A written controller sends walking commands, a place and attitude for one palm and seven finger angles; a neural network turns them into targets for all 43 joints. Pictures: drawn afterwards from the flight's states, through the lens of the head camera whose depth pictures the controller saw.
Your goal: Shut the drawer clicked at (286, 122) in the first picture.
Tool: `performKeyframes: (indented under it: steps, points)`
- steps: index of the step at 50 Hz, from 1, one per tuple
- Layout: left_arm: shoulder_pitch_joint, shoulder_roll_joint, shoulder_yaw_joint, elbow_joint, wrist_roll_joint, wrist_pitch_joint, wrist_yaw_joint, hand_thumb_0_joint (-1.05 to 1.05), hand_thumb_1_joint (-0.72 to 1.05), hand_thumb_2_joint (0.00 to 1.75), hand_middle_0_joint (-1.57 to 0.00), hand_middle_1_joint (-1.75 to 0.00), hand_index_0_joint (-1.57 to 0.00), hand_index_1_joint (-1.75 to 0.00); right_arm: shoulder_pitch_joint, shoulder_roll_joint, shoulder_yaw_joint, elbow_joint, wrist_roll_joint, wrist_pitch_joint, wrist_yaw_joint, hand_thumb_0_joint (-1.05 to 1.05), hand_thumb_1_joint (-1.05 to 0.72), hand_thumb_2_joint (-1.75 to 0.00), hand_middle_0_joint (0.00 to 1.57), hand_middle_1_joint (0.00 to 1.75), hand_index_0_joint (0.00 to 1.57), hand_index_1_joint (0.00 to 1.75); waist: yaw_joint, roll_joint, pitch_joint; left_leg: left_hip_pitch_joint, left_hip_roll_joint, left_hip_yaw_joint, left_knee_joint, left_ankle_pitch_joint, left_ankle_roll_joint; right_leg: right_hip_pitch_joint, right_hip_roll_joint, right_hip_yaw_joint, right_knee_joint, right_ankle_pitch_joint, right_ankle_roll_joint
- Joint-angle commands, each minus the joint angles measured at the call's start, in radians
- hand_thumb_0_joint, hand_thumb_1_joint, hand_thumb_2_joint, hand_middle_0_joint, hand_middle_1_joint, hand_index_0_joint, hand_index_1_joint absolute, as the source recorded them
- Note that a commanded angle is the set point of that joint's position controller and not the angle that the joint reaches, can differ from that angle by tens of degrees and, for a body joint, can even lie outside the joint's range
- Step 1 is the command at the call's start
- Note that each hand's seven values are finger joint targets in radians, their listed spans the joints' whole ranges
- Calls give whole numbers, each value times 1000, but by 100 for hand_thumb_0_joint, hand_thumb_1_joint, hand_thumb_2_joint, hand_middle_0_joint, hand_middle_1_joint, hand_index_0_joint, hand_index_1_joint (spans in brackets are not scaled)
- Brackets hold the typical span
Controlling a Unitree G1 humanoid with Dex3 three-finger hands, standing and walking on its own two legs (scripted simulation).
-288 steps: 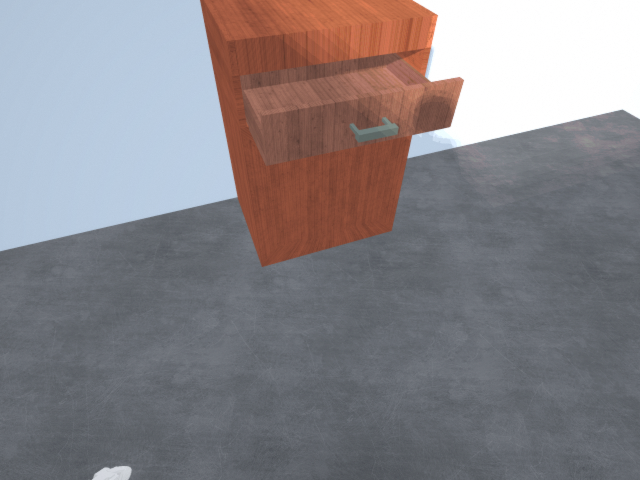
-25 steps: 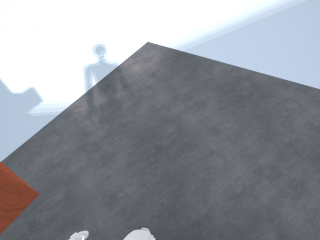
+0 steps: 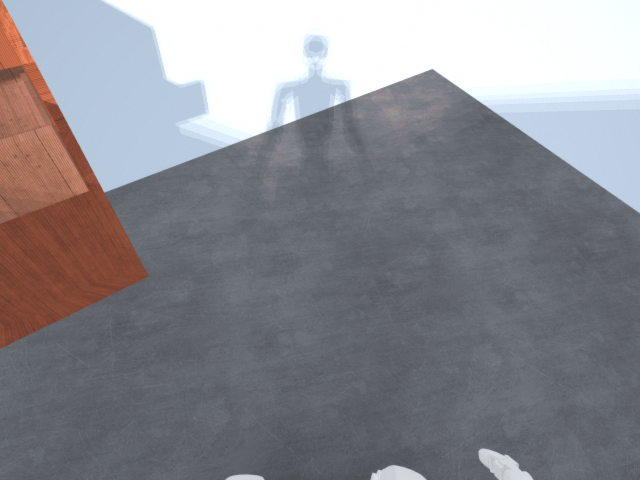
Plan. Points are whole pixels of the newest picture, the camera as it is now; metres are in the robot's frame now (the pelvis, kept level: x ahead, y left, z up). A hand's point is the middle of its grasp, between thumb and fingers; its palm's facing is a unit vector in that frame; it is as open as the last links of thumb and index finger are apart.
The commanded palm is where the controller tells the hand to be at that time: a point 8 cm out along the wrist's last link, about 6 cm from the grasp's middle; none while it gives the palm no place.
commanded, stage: turn to face it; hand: left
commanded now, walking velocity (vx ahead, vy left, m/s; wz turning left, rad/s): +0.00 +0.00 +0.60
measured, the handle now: out of the picture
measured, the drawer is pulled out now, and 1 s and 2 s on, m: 0.21 0.21 0.21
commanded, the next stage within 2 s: take the last steps up to it in 1.18 s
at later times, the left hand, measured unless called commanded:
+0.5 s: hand out of the picture +0.09 +0.19 -0.13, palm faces +0.27 -0.92 -0.29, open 7.4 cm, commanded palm none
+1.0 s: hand out of the picture -0.17 +0.18 -0.19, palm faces +0.62 -0.75 -0.24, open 7.4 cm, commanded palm none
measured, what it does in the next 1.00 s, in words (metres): steps on the spot, turning left: right foot, then left foot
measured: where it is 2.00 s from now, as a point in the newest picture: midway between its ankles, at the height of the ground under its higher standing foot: outside the picture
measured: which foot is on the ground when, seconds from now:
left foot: down 0.00-0.46, up 0.48-0.92, down 0.94-1.00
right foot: up 0.00-0.44, down 0.46-0.94, up 0.96-1.00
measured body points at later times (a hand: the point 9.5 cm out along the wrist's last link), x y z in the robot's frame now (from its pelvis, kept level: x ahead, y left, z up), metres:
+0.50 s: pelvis +0.00 -0.04 +0.00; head +0.04 -0.05 +0.45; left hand +0.07 +0.24 -0.11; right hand +0.09 -0.28 -0.16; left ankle -0.02 +0.09 -0.71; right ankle +0.03 -0.14 -0.73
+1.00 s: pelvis -0.04 +0.01 -0.01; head -0.03 +0.06 +0.44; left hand -0.20 +0.22 -0.17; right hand +0.22 -0.13 -0.11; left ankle -0.09 +0.07 -0.73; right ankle +0.02 -0.14 -0.69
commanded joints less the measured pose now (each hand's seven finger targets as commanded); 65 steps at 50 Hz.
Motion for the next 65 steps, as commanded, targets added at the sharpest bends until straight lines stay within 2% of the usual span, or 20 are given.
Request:
performKeyframes:
  steps: [1, 14, 20, 21, 22, 23, 24, 27, 29, 35, 41, 43, 45, 46, 47, 48, 51, 55, 58, 65]
  points:
    - [-69, 72, 14, -114, -1, -46, -3, 0, 90, 90, -20, -30, -20, -30, 76, -211, -55, -37, -5, -10, -28, 0, -90, -90, 20, 30, 20, 30, -52, 213, -141, 206, 229, -241, -219, 761, 97, -153, 15, 89, 124, 109, 14]
    - [-196, 62, 4, -173, -8, -45, 9, 0, 90, 90, -20, -30, -20, -30, 155, -218, -69, -21, -15, 1, -24, 0, -90, -90, 20, 30, 20, 30, -80, 189, -122, 159, 206, -463, -253, 501, 139, -66, 87, 131, -162, 90, 13]
    - [-91, 62, 3, -164, -20, -63, 17, 0, 90, 90, -20, -30, -20, -30, 111, -216, -76, -33, -9, 10, -21, 0, -90, -90, 20, 30, 20, 30, -28, 206, -179, 26, 135, -506, -157, 517, 89, 237, 143, 111, -536, 228, -20]
    - [-55, 82, 7, -156, -18, -73, 21, 0, 90, 90, -20, -30, -20, -30, 114, -191, -73, -35, -1, 9, -19, 0, -90, -90, 20, 30, 20, 30, -11, 147, -199, -52, 97, -483, -103, 410, 47, 368, 106, 132, -687, 332, -25]
    - [-36, 159, 20, -155, -6, -84, 28, 0, 90, 90, -20, -30, -20, -30, 142, -133, -66, -40, 12, 8, -12, 0, -90, -90, 20, 30, 20, 30, -4, -66, -230, -237, 11, -366, 49, 114, -27, 555, -98, 310, -791, 345, -77]
    - [-26, 220, 29, -163, 4, -83, 31, 0, 90, 90, -20, -30, -20, -30, 148, -106, -63, -63, 5, 8, -16, 0, -90, -90, 20, 30, 20, 30, 0, -241, -213, -364, -113, -160, 291, -260, -102, 533, -348, 525, -793, 492, -196]
    - [-34, 203, 21, -171, -1, -76, 31, 0, 90, 90, -20, -30, -20, -30, 133, -154, -76, -58, -8, 16, -16, 0, -90, -90, 20, 30, 20, 30, -8, -118, -177, -309, -55, -181, 472, -257, -92, 364, -361, 455, -789, 476, -253]
    - [-183, 103, -3, -195, -5, -75, 25, 0, 90, 90, -20, -30, -20, -30, 174, -140, -79, -1, -12, 42, 7, 0, -90, -90, 20, 30, 20, 30, -85, -99, -71, -294, 3, -137, 635, -67, -109, 224, -183, 232, -799, 368, -194]
    - [-143, 83, -10, -182, -4, -86, 21, 0, 90, 90, -20, -30, -20, -30, 166, -125, -70, 6, -12, 46, 15, 0, -90, -90, 20, 30, 20, 30, -74, -115, -56, -304, 11, -100, 655, -10, -124, 243, -150, 132, -770, 484, -184]
    - [-3, 118, 2, -128, 5, -85, 22, 0, 90, 90, -20, -30, -20, -30, 50, -110, -56, -18, -9, 51, 18, 0, -90, -90, 20, 30, 20, 30, -13, -113, -62, -309, 36, -50, 506, -55, -142, 346, -195, 84, -743, 588, -210]
    - [50, 158, 15, -97, 16, -74, 17, 0, 90, 90, -20, -30, -20, -30, -20, -85, -33, -40, 1, 33, 17, 0, -90, -90, 20, 30, 20, 30, 19, -166, -105, -154, 16, 28, 217, -111, -112, 351, -221, 32, -666, 730, -219]
    - [46, 170, 21, -88, 17, -70, 16, 0, 90, 90, -20, -30, -20, -30, 4, -84, -28, -39, 3, 24, 13, 0, -90, -90, 20, 30, 20, 30, 6, -167, -132, -77, 2, 49, 101, -87, -97, 347, -224, 12, -617, 741, -201]
    - [26, 162, 23, -83, 5, -65, 12, 0, 90, 90, -20, -30, -20, -30, 88, -119, -35, -20, 0, 9, 10, 0, -90, -90, 20, 30, 20, 30, -47, -107, -187, 106, 5, 42, -156, 124, -81, 291, -189, -52, -472, 677, -132]
    - [42, 120, 16, -97, -4, -61, 9, 0, 90, 90, -20, -30, -20, -30, 148, -211, -55, -9, -7, -4, 6, 0, -90, -90, 20, 30, 20, 30, -81, 116, -253, 308, 155, -135, -237, 343, -29, 115, -115, -94, -266, 449, -70]
    - [11, 47, -10, -137, -5, -55, 5, 0, 90, 90, -20, -30, -20, -30, 214, -317, -79, -6, -2, -5, -1, 0, -90, -90, 20, 30, 20, 30, -113, 398, -261, 389, 400, -440, -242, 779, 85, -133, 17, -59, -63, -153, -1]
    - [-24, 68, -11, -140, 0, -43, 14, 0, 90, 90, -20, -30, -20, -30, 239, -319, -75, 13, -1, 5, -9, 0, -90, -90, 20, 30, 20, 30, -123, 296, -266, 335, 440, -401, -208, 870, 163, -121, 8, 50, 25, -171, -20]
    - [-43, 72, -2, -80, 3, -35, 9, 0, 90, 90, -20, -30, -20, -30, 90, -215, -42, -12, -8, -1, -34, 0, -90, -90, 20, 30, 20, 30, -65, 242, -127, 210, 280, -274, -240, 755, 113, -139, 14, 102, 122, 41, -17]
    - [29, 73, -1, -29, 3, -35, 3, 0, 90, 90, -20, -30, -20, -30, 91, -175, -24, -8, 3, -17, -37, 0, -90, -90, 20, 30, 20, 30, -30, 196, -140, 241, 205, -178, -260, 799, 56, -109, 36, 92, 137, 167, 3]
    - [19, 72, -2, -22, 3, -33, 10, 0, 90, 90, -20, -30, -20, -30, 135, -161, -24, 10, 5, -20, -40, 0, -90, -90, 20, 30, 20, 30, -35, 175, -135, 265, 203, -198, -275, 827, 35, -111, 44, 102, 119, 193, 11]
    - [-50, 50, -6, -31, 0, -31, 16, 0, 90, 90, -20, -30, -20, -30, 197, -126, -23, 46, -4, -24, -46, 0, -90, -90, 20, 30, 20, 30, -49, 163, -109, 250, 221, -321, -334, 567, 84, -108, 49, 133, 22, 186, 12]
